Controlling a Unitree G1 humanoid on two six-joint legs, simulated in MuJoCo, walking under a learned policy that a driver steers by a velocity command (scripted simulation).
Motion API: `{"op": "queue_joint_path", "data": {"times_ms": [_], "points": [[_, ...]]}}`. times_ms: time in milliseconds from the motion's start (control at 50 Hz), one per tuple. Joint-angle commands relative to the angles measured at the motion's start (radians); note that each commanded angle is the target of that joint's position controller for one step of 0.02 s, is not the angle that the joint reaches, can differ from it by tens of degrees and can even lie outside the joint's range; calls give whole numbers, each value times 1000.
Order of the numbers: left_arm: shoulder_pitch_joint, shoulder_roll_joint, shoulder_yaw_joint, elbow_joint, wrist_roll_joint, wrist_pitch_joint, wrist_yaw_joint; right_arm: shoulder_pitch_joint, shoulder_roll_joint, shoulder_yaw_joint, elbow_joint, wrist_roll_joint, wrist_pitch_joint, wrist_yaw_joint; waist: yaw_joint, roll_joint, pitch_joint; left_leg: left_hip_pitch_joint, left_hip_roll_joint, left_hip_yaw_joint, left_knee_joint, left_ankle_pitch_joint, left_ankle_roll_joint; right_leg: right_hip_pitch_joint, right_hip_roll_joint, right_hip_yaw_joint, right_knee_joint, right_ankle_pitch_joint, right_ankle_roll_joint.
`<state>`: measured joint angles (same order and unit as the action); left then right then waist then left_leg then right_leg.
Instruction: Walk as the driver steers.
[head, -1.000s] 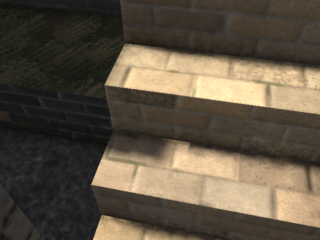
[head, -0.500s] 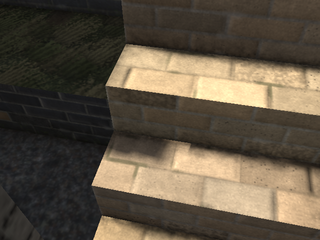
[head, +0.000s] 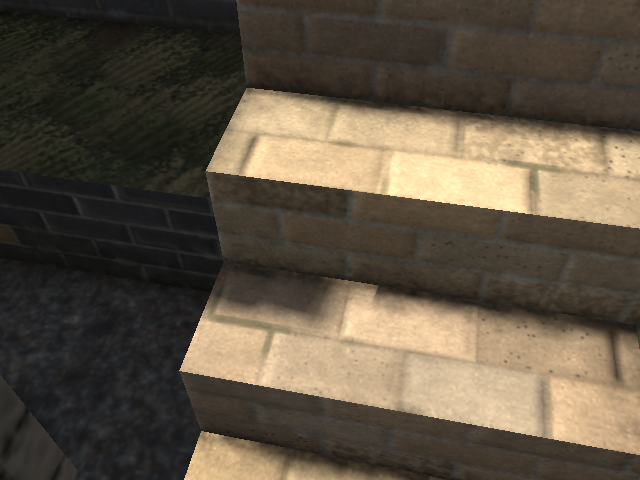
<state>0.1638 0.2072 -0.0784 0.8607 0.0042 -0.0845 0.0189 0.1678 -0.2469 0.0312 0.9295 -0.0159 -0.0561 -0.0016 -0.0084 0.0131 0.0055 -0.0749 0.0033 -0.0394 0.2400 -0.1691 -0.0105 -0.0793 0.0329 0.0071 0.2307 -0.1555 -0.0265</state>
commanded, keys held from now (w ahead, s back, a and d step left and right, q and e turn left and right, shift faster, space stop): w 0.78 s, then no key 0.22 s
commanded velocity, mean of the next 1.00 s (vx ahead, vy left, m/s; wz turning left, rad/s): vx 0.46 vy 0.00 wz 0.00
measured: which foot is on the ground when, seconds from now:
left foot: down 0.00-1.00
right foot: down 0.00-1.00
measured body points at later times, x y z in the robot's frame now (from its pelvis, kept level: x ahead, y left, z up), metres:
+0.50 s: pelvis +0.00 +0.00 +0.00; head +0.01 +0.00 +0.45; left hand +0.14 +0.22 -0.12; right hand +0.11 -0.25 -0.13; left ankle -0.03 +0.13 -0.75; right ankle -0.02 -0.10 -0.75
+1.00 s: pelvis +0.00 +0.00 +0.00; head +0.01 +0.00 +0.45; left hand +0.11 +0.23 -0.13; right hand +0.09 -0.25 -0.14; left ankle -0.03 +0.13 -0.75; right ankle -0.02 -0.10 -0.75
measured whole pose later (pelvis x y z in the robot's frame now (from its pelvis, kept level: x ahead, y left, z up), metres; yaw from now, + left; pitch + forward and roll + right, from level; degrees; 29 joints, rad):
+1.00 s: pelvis +0.00 +0.00 +0.00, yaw +0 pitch +0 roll +0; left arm 0.20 0.21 -0.06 0.88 0.00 -0.08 0.02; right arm 0.19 -0.25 0.02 0.95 -0.02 -0.04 0.00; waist -0.01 0.01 0.02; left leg -0.08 0.01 -0.04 0.28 -0.19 -0.01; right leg -0.09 0.03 0.01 0.27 -0.17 -0.02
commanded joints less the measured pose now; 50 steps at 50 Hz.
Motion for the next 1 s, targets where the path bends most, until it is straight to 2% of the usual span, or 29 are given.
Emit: {"op": "queue_joint_path", "data": {"times_ms": [20, 240, 260, 360, 760, 780, 880, 1000], "points": [[-25, 94, 21, -59, -1, -14, 3, -23, -105, -22, -51, 1, -12, -3, 2, -19, -42, -15, 106, -63, -6, 224, 30, 30, -131, 103, -22, 141, 0], [-15, 97, 18, -55, 0, -13, 4, -25, -107, -23, -45, 1, -10, -3, 3, -16, -44, -3, 109, -64, -3, 248, 30, 33, -132, 105, -13, 174, -1], [-42, 77, 13, -71, 19, -11, 1, -13, -101, -18, -43, -2, -8, -8, -2, -19, -42, 1, 115, -64, -16, 278, 27, 29, -139, 101, -19, 216, -8], [-32, 86, 16, -68, 12, -9, 0, -15, -107, -19, -47, -1, -7, -12, 5, -15, -61, 11, 115, -62, -16, 285, 24, 47, -141, 99, -15, 226, -7], [-46, 77, 20, -74, 13, -9, -1, -10, -104, -20, -53, -2, -9, -10, 2, -21, -50, -7, 112, -60, -26, 243, 23, 37, -139, 98, -33, 164, -6], [-21, 99, 26, -58, -8, -12, 2, -23, -109, -24, -56, 1, -11, -5, 6, -19, -53, -10, 105, -59, -13, 211, 25, 42, -132, 102, -25, 133, 1], [16, 95, 30, -40, -1, -10, 3, 23, -114, -30, -30, 0, -5, -2, -1, -23, -28, -19, 107, -56, 14, 221, 25, 27, -135, 97, 5, 180, -1], [45, 97, 38, -25, -2, 0, 4, 45, -116, -38, -10, 0, 6, -3, -1, -21, -11, -27, 106, -55, 32, 199, 25, 16, -137, 101, 25, 189, -2]]}}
